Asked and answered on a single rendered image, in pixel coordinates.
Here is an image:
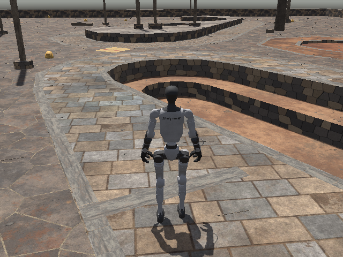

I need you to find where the robot right forearm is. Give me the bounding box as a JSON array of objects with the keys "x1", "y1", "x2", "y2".
[{"x1": 191, "y1": 131, "x2": 201, "y2": 152}]

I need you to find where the robot right upper arm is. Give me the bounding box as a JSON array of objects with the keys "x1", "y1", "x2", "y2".
[{"x1": 183, "y1": 109, "x2": 197, "y2": 139}]

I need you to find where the left robot hand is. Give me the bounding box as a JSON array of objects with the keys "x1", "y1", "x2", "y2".
[{"x1": 141, "y1": 151, "x2": 153, "y2": 163}]

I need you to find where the robot shin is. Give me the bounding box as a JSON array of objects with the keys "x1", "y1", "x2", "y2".
[
  {"x1": 156, "y1": 179, "x2": 163, "y2": 215},
  {"x1": 178, "y1": 176, "x2": 187, "y2": 211}
]

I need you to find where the right robot hand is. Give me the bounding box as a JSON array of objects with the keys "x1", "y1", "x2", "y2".
[{"x1": 190, "y1": 150, "x2": 202, "y2": 162}]

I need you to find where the right robot shin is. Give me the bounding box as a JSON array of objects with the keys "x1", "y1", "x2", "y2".
[{"x1": 178, "y1": 176, "x2": 187, "y2": 211}]

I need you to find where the left robot shin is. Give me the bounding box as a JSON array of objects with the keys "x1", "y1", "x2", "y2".
[{"x1": 156, "y1": 179, "x2": 163, "y2": 215}]

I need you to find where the robot left forearm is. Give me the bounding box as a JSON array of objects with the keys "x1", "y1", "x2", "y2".
[{"x1": 142, "y1": 130, "x2": 152, "y2": 153}]

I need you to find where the robot left upper arm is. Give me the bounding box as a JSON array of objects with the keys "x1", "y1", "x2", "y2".
[{"x1": 147, "y1": 109, "x2": 160, "y2": 139}]

